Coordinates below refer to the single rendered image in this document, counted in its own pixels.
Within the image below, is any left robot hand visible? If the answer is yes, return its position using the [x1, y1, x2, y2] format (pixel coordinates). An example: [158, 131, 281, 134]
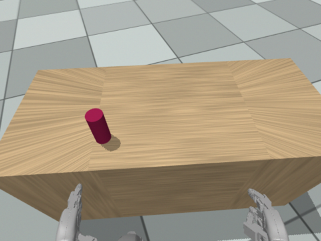
[55, 183, 97, 241]

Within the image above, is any right robot hand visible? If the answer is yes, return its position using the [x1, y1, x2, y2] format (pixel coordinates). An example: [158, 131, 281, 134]
[243, 188, 289, 241]

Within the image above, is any can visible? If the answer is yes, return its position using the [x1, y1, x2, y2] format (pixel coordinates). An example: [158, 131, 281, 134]
[85, 108, 111, 144]

